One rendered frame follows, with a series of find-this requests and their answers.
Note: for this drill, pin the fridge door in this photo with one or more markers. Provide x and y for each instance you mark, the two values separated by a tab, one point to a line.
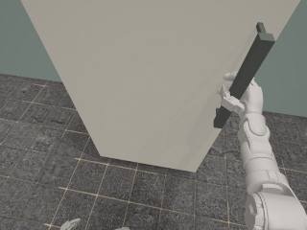
144	74

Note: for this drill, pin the robot right hand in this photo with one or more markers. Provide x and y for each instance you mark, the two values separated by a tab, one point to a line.
252	100

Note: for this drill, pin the handle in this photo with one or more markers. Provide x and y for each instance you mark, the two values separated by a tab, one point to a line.
258	51

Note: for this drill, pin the right robot forearm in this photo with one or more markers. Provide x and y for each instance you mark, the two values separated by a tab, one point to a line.
259	163

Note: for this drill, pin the robot left hand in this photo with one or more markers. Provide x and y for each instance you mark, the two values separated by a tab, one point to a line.
71	225

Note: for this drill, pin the right robot upper arm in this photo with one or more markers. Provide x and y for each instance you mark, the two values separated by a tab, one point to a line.
266	211

